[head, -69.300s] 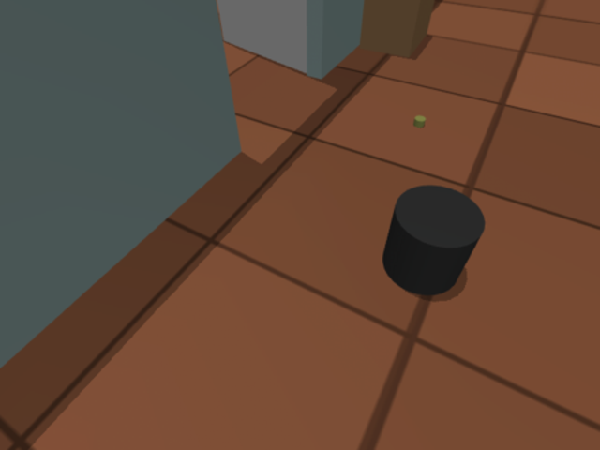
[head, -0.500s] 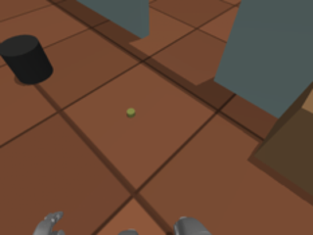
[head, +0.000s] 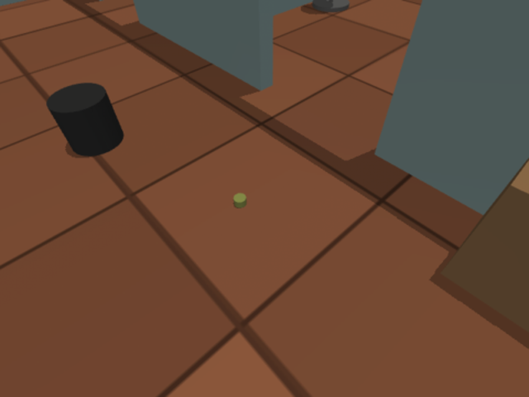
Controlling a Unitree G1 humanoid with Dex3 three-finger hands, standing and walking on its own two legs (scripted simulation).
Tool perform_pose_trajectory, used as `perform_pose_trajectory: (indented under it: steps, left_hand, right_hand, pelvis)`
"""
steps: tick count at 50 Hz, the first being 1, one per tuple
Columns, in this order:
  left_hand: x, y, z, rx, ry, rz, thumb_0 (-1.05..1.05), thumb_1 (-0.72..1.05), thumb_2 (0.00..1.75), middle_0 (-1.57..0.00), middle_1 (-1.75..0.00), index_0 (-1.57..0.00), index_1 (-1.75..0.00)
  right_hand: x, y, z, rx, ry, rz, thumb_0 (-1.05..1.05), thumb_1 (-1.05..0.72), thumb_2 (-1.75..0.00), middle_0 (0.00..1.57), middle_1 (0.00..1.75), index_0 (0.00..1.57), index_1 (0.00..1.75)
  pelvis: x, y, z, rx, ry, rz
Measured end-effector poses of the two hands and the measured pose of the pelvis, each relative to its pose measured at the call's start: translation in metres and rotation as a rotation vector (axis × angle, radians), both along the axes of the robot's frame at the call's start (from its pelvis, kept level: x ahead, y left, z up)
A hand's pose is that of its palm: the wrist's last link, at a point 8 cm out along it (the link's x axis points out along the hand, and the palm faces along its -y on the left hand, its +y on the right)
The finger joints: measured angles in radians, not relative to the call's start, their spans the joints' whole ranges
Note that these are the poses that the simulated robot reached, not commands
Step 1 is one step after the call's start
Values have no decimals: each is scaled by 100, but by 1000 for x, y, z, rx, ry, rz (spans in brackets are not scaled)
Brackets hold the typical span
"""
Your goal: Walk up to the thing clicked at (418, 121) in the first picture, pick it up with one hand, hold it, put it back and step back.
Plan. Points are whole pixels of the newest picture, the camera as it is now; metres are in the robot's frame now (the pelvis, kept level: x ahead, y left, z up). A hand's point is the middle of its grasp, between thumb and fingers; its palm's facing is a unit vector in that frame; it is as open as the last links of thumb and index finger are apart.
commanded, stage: step back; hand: left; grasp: from above
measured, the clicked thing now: (240, 200) +1.12 +0.19 -0.74
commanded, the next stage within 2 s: stand in 0.76 s
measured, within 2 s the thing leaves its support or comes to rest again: neither
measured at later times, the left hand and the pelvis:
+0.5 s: hand out of the picture +0.15 +0.25 -0.15, palm faces +0.01 -0.94 -0.34, open 7.4 cm; pelvis +0.05 -0.01 +0.00, yaw +1 degrees
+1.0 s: hand out of the picture +0.16 +0.25 -0.13, palm faces -0.01 -0.94 -0.34, open 7.4 cm; pelvis +0.06 +0.00 +0.02, yaw +0 degrees
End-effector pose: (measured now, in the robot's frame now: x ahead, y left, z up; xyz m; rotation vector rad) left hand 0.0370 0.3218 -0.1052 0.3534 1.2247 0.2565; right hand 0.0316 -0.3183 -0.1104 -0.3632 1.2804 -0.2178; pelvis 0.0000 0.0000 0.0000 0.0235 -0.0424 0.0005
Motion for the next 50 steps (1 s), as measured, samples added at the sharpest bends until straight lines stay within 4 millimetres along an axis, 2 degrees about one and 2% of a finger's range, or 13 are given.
perform_pose_trajectory:
  steps: [5,11,14,19,24,31,41,45,50]
  left_hand:
    - [16,2,1,-12,11,-28,1,90,89,-21,-30,-21,-30]
    - [52,-12,4,-11,-47,-60,1,90,89,-21,-30,-21,-30]
    - [67,-23,3,-2,-90,-58,1,90,89,-21,-30,-21,-30]
    - [82,-37,5,-28,-124,-47,1,90,89,-21,-30,-21,-30]
    - [98,-33,-3,-54,-115,-41,1,90,89,-21,-30,-21,-30]
    - [116,-27,-4,-73,-88,-30,1,90,89,-21,-30,-21,-30]
    - [126,-19,5,-55,-83,-24,1,90,89,-21,-30,-21,-30]
    - [122,-22,7,-59,-65,-29,1,90,89,-21,-30,-21,-30]
    - [112,-27,9,-67,-44,-32,1,90,89,-21,-30,-21,-30]
  right_hand:
    - [1,11,10,12,-46,-17,0,-90,-90,21,30,20,30]
    - [13,-2,5,13,-51,-31,0,-90,-90,21,30,20,31]
    - [27,-10,-5,12,-45,-32,0,-90,-90,21,30,20,31]
    - [56,-8,-6,18,-52,0,0,-90,-90,21,30,20,30]
    - [80,2,-5,9,-66,20,0,-90,-90,21,30,20,30]
    - [109,20,5,28,-83,20,0,-90,-90,21,30,20,30]
    - [146,30,14,44,-143,31,0,-90,-90,21,30,20,30]
    - [150,31,17,54,-159,34,0,-90,-90,21,30,20,30]
    - [144,29,18,61,-152,29,0,-90,-90,21,30,20,30]
  pelvis:
    - [4,-1,7,-12,3,-8]
    - [16,-12,4,-19,3,-9]
    - [23,-18,-2,-42,-3,1]
    - [35,-18,1,-28,2,15]
    - [47,-9,0,-14,3,22]
    - [62,-3,8,-30,14,10]
    - [67,1,15,-26,8,5]
    - [67,1,18,-23,2,3]
    - [63,-1,21,-22,-3,3]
